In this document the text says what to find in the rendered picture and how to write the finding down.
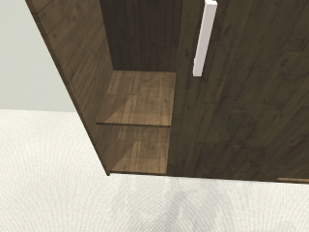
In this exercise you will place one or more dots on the handle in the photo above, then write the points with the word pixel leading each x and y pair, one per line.
pixel 204 36

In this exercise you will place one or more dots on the wardrobe door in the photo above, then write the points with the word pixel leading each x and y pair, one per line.
pixel 246 118
pixel 299 171

